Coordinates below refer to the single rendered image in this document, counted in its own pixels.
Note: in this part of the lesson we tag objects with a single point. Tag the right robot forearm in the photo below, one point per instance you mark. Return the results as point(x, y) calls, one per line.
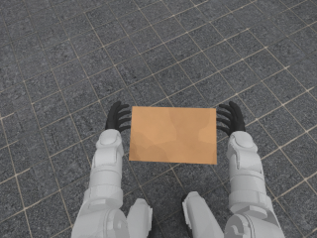
point(248, 193)

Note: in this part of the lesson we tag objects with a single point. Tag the robot left thigh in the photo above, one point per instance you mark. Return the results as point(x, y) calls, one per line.
point(139, 220)

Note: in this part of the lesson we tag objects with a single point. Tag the robot right thigh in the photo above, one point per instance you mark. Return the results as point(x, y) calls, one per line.
point(198, 215)

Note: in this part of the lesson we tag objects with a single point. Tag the left robot hand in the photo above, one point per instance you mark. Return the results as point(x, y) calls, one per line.
point(113, 121)

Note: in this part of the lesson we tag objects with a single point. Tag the robot left upper arm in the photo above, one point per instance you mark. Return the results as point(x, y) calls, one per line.
point(105, 223)

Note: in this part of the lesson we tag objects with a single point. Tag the carton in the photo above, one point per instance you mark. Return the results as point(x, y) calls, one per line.
point(173, 135)

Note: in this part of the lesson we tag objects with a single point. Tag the robot right upper arm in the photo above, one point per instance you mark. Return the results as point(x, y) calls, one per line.
point(242, 225)

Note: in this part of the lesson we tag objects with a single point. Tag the left robot forearm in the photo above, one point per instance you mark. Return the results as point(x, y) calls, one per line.
point(104, 190)

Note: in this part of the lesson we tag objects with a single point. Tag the right robot hand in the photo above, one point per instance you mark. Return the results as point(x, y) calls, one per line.
point(236, 118)

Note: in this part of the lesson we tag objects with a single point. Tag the robot thigh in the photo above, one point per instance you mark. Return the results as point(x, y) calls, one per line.
point(139, 220)
point(198, 215)

